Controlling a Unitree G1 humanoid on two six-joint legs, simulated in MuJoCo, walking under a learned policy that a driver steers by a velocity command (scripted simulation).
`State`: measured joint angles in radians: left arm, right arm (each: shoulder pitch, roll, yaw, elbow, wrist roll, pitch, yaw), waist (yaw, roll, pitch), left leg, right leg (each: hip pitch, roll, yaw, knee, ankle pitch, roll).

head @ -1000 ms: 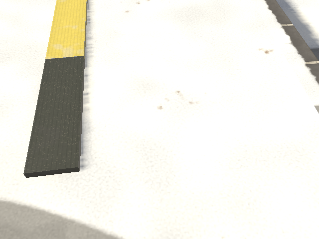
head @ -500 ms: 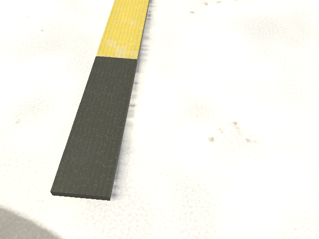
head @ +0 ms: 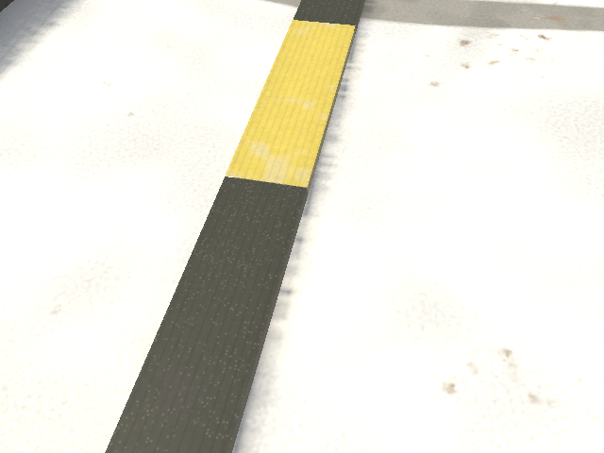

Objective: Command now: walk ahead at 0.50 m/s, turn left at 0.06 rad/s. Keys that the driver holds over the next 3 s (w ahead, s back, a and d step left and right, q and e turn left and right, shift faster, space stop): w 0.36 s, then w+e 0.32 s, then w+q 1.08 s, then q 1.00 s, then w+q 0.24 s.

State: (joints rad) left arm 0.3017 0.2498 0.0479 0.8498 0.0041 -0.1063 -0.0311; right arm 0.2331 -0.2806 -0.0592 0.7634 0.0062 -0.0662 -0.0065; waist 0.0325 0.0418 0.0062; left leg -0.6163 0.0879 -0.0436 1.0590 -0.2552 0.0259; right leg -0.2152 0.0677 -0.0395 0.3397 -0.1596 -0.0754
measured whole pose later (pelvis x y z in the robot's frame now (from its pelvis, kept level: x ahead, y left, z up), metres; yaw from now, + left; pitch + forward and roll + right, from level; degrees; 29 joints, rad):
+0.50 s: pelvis +0.28 +0.06 +0.00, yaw -2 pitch +2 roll +1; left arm 0.26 0.30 0.05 0.84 -0.03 -0.06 -0.01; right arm 0.24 -0.25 -0.06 0.78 -0.01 -0.09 0.02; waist 0.00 -0.05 0.01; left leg -0.25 -0.04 0.08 0.38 -0.16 0.06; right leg -0.55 -0.08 0.05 1.14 -0.32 -0.01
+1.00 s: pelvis +0.54 -0.03 -0.01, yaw -5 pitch +2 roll +0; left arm 0.19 0.24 0.06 0.77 0.01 -0.08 -0.02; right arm 0.30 -0.29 -0.07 0.92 0.04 -0.07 0.00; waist 0.00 0.03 0.03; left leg -0.44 0.08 -0.04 1.20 -0.38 0.02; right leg -0.34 -0.01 -0.11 0.49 -0.19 -0.04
